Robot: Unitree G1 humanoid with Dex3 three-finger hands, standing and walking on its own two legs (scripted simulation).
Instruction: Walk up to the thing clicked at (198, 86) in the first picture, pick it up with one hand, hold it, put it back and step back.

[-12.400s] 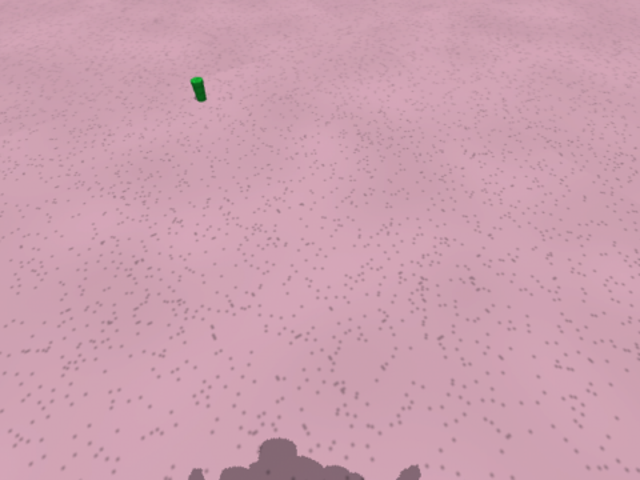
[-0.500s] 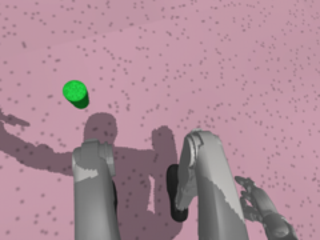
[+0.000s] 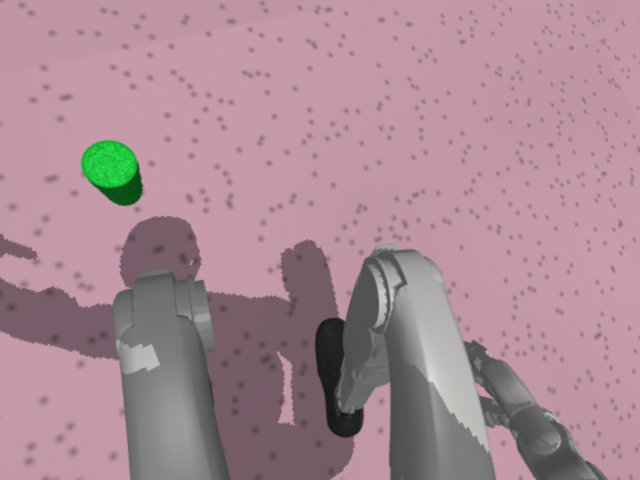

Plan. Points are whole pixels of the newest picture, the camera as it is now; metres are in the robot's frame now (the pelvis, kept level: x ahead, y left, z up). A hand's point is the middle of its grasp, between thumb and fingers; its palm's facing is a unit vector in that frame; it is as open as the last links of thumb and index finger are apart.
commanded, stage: approach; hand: left
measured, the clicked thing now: (118, 178) +0.50 +0.24 -0.27
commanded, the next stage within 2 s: close in in 0.16 s
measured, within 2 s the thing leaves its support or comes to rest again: neither
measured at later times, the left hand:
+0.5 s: hand (65, 209) +0.43 +0.30 -0.22, palm faces +0.23 -0.97 +0.04, open 17.6 cm
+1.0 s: hand (105, 201) +0.45 +0.25 -0.23, palm faces +0.24 -0.97 -0.01, open 17.1 cm
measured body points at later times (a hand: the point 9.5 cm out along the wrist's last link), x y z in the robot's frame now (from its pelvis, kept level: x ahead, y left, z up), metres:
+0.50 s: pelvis -0.01 +0.01 -0.05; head +0.24 +0.17 +0.29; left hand +0.41 +0.35 -0.22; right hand +0.15 -0.25 -0.08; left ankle +0.08 +0.12 -0.30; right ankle +0.12 -0.13 -0.30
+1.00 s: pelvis -0.02 +0.02 -0.05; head +0.24 +0.18 +0.28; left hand +0.43 +0.30 -0.23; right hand +0.11 -0.25 -0.08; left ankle +0.08 +0.12 -0.30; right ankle +0.12 -0.13 -0.30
